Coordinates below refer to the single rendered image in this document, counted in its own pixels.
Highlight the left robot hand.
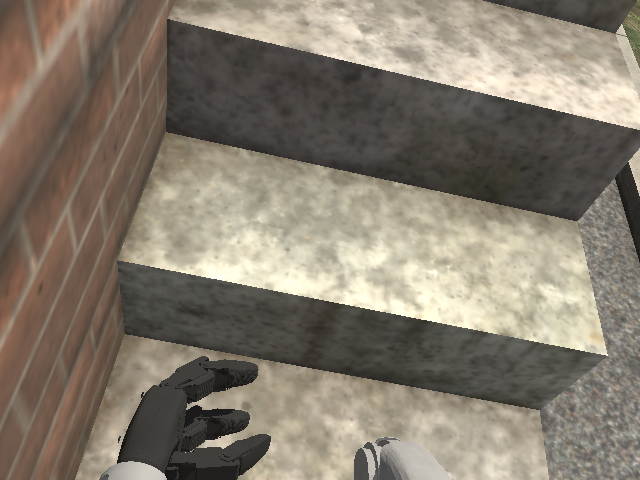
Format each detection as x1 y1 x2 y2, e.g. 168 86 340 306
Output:
117 356 271 480

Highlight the robot right thigh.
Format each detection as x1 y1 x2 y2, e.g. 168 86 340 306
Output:
354 440 452 480

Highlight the robot right shin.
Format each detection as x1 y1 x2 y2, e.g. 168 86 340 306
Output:
375 437 400 445

